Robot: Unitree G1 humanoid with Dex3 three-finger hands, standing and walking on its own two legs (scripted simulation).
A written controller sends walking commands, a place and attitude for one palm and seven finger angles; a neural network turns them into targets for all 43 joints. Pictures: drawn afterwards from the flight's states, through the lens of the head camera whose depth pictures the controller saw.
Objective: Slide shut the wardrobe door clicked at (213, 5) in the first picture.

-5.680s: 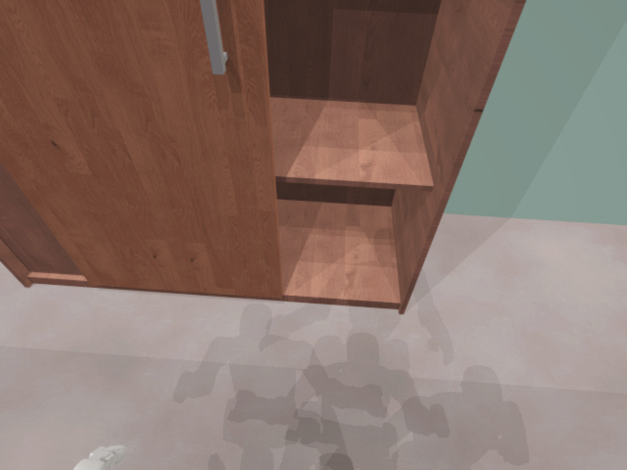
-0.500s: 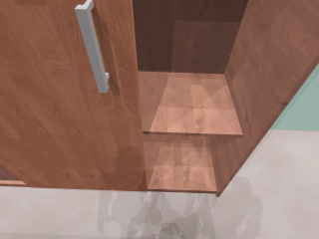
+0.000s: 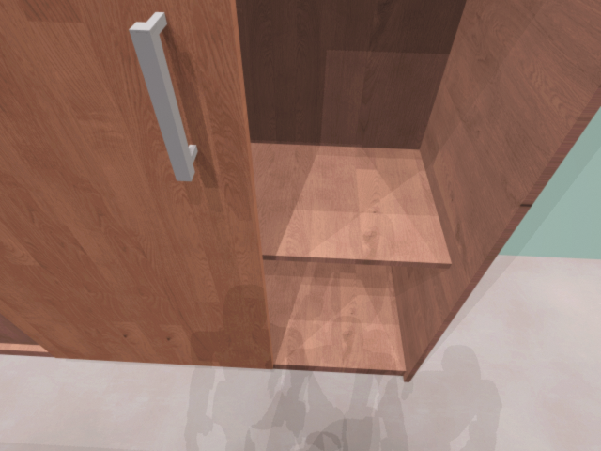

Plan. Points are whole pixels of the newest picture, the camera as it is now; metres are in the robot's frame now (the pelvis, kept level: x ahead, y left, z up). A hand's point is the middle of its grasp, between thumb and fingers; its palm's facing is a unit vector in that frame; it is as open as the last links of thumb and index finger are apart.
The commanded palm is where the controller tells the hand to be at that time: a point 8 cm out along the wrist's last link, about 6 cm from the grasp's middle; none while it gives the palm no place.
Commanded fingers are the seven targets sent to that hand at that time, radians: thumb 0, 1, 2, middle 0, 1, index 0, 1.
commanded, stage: look again from close up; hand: left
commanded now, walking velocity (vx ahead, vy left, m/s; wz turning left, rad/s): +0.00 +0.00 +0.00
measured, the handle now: (172, 104) +0.45 +0.20 +0.24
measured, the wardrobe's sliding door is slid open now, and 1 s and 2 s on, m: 0.44 0.44 0.44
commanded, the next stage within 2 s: raise the hand with hooked fingers in 0.20 s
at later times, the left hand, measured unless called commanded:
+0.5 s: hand (147, 424) +0.15 +0.20 -0.01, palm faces +0.22 -0.95 -0.21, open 7.5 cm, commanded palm +0.09 +0.23 -0.03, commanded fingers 0.00 0.64 0.79 -0.22 -0.47 -0.22 -0.47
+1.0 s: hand (110, 409) +0.15 +0.20 +0.09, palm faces -0.01 -0.99 -0.11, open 10.3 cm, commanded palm +0.11 +0.27 +0.08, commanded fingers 0.00 0.06 0.54 -0.26 -0.84 -0.26 -0.84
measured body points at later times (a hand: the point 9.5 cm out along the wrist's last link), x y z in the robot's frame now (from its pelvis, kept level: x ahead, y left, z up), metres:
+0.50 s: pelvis -0.04 +0.00 -0.01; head -0.03 -0.03 +0.44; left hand +0.14 +0.25 +0.01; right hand +0.06 -0.25 -0.14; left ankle -0.04 +0.12 -0.74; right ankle -0.07 -0.08 -0.74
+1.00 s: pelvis -0.08 +0.01 -0.03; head -0.09 +0.00 +0.42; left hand +0.14 +0.26 +0.09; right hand +0.12 -0.18 -0.10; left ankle -0.04 +0.12 -0.74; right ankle -0.07 -0.08 -0.74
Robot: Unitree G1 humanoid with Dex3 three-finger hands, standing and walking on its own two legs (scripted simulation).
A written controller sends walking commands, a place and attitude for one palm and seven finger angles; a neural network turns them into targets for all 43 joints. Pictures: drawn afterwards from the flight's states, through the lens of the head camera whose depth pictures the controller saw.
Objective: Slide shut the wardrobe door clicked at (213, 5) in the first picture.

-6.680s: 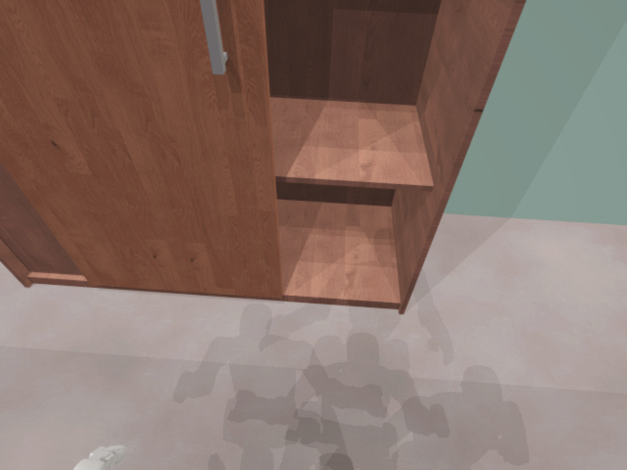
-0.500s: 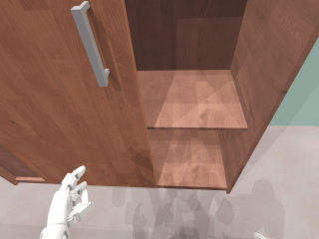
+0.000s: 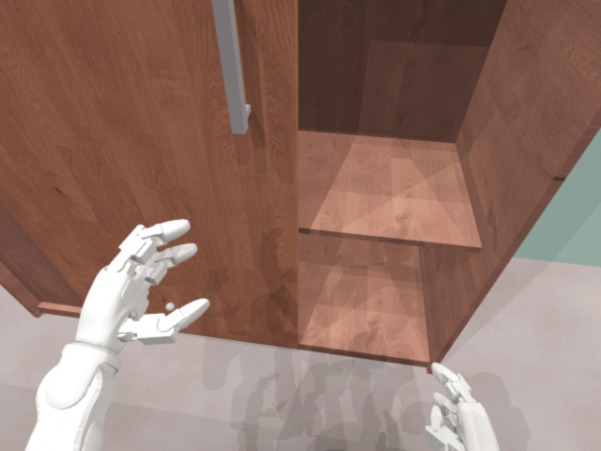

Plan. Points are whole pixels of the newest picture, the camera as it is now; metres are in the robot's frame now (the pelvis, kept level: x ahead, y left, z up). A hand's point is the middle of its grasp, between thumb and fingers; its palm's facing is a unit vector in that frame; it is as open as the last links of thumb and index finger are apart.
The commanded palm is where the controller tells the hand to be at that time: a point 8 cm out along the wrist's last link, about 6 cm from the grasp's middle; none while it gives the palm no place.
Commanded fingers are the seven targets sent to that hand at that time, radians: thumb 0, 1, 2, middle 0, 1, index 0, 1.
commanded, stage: raise the hand with hooked fingers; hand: left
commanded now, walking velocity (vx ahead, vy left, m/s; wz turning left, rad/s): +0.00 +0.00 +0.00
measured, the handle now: (235, 61) +0.55 +0.15 +0.27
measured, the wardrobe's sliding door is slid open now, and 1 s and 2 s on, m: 0.44 0.44 0.44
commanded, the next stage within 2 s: move the hooked fingers beside the handle in 1.40 s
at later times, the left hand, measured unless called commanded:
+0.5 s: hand (92, 230) +0.27 +0.25 +0.20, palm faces +0.03 -0.99 -0.13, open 13.2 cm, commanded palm +0.24 +0.30 +0.21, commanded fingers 0.00 -0.50 0.30 -0.30 -1.20 -0.30 -1.20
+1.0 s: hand (5, 123) +0.29 +0.29 +0.31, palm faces +0.10 -0.98 -0.15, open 14.0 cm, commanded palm +0.26 +0.32 +0.29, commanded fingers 0.00 -0.50 0.30 -0.30 -1.20 -0.30 -1.20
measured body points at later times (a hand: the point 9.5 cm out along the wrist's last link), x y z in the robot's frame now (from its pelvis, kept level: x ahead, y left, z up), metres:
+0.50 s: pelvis +0.02 +0.02 +0.02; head -0.02 +0.00 +0.47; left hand +0.27 +0.30 +0.21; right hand +0.21 -0.21 -0.03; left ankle +0.06 +0.11 -0.71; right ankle +0.01 -0.09 -0.71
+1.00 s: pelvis +0.01 +0.00 +0.03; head -0.03 -0.03 +0.48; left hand +0.28 +0.35 +0.32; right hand +0.22 -0.22 -0.04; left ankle +0.06 +0.11 -0.71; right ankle +0.01 -0.09 -0.71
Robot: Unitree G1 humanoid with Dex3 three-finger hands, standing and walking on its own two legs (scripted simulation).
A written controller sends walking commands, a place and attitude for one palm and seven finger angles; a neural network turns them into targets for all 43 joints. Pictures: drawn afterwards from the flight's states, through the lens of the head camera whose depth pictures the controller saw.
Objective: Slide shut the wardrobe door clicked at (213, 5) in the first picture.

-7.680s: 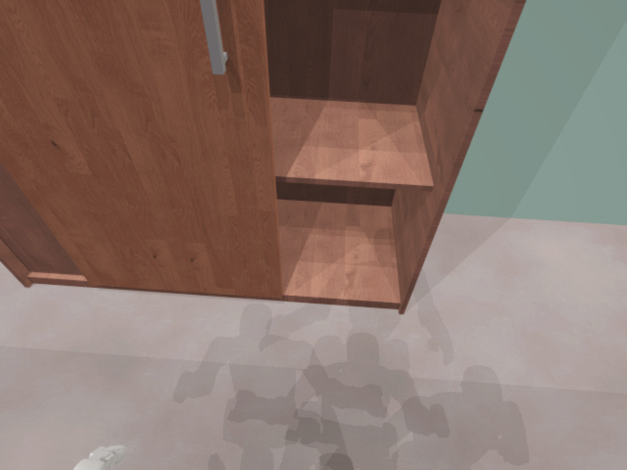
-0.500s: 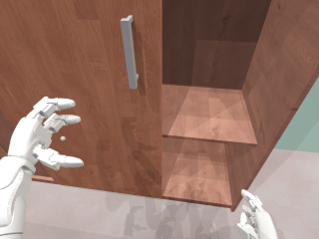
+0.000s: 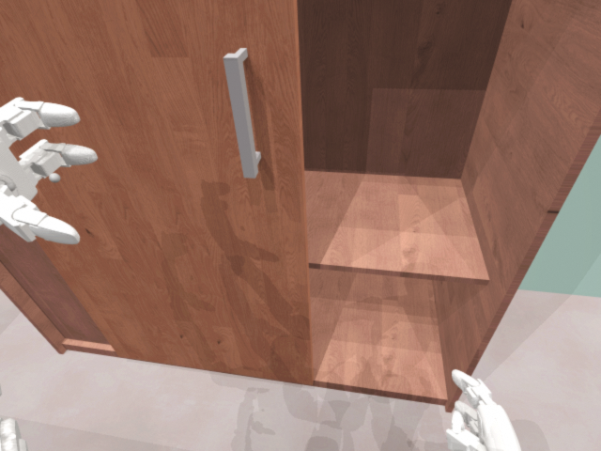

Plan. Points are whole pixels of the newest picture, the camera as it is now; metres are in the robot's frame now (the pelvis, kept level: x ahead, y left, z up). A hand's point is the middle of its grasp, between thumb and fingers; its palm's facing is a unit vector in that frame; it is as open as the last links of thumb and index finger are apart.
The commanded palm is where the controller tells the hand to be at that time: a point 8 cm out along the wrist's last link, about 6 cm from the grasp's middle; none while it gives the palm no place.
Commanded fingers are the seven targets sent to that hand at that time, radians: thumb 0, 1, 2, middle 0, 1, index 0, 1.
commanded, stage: raise the hand with hooked fingers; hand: left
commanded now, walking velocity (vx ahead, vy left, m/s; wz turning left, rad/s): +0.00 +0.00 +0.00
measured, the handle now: (246, 116) +0.53 +0.16 +0.24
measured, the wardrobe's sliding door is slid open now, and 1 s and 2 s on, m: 0.44 0.44 0.44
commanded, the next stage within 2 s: move the hooked fingers beside the handle in 0.40 s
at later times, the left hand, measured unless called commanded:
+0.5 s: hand (94, 197) +0.29 +0.27 +0.25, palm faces +0.02 -0.99 -0.17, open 14.0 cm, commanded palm +0.25 +0.32 +0.26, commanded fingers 0.00 -0.50 0.30 -0.30 -1.20 -0.30 -1.20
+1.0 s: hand (118, 158) +0.34 +0.26 +0.27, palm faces +0.03 -1.00 -0.08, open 14.0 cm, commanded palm +0.31 +0.31 +0.25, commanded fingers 0.00 -0.50 0.30 -0.30 -1.20 -0.30 -1.20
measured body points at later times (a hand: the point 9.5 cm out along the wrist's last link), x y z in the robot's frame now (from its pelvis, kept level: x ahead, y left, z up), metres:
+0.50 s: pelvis +0.01 +0.01 +0.00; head -0.02 -0.03 +0.45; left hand +0.28 +0.33 +0.26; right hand +0.22 -0.22 -0.07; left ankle +0.04 +0.11 -0.74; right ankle -0.01 -0.09 -0.74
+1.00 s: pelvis +0.02 +0.01 +0.00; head -0.02 -0.02 +0.45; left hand +0.33 +0.32 +0.27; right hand +0.21 -0.22 -0.07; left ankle +0.04 +0.11 -0.74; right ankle -0.01 -0.09 -0.74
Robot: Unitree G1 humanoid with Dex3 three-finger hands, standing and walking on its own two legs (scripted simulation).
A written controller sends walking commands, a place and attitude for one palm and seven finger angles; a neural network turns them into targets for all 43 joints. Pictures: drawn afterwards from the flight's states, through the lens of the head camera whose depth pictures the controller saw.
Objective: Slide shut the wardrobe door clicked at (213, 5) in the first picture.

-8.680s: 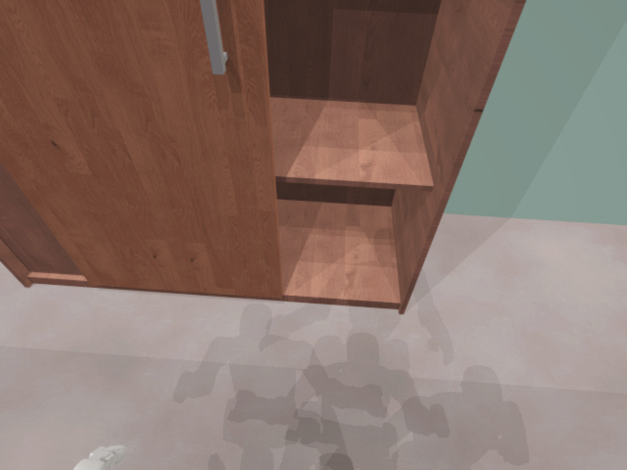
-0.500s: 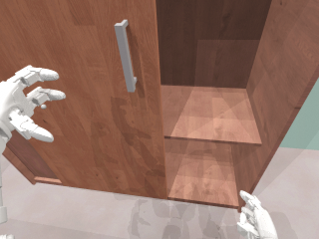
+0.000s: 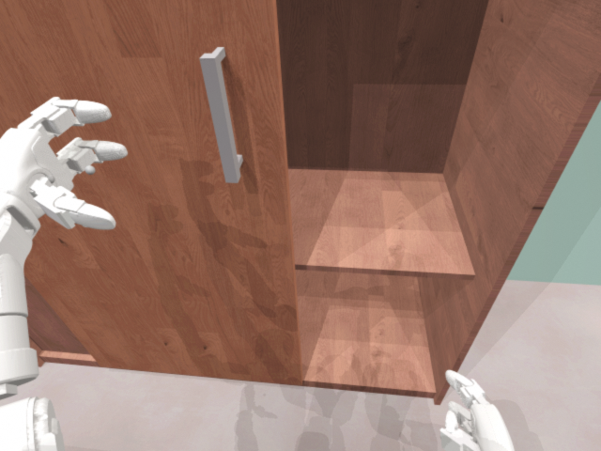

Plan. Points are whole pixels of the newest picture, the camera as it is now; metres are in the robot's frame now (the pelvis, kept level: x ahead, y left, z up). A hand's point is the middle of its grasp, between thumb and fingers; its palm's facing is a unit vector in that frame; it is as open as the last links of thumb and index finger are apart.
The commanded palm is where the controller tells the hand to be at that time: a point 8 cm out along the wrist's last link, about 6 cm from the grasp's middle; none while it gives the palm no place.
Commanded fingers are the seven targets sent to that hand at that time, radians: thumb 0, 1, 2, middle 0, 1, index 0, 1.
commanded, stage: move the hooked fingers beside the handle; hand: left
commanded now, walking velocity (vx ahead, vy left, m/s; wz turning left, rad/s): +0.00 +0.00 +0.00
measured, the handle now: (226, 118) +0.51 +0.16 +0.24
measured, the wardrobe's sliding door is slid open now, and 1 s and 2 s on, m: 0.44 0.44 0.44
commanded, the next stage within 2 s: none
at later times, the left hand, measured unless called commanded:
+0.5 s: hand (144, 159) +0.38 +0.23 +0.24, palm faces +0.02 -1.00 -0.07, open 14.0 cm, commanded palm +0.36 +0.29 +0.24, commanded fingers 0.00 -0.50 0.30 -0.30 -1.20 -0.30 -1.20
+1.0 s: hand (170, 135) +0.44 +0.22 +0.24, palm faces +0.03 -1.00 -0.02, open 14.0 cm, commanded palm +0.42 +0.28 +0.24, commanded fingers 0.00 -0.50 0.30 -0.30 -1.20 -0.30 -1.20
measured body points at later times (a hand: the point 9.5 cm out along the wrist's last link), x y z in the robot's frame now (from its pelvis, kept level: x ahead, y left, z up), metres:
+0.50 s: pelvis +0.00 +0.00 +0.00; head -0.01 -0.03 +0.45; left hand +0.37 +0.29 +0.25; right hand +0.18 -0.24 -0.09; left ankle +0.02 +0.10 -0.74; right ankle -0.02 -0.09 -0.74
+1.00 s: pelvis +0.02 -0.01 +0.00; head +0.01 -0.02 +0.45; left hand +0.43 +0.28 +0.25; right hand +0.14 -0.27 -0.10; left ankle +0.02 +0.10 -0.74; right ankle -0.02 -0.09 -0.74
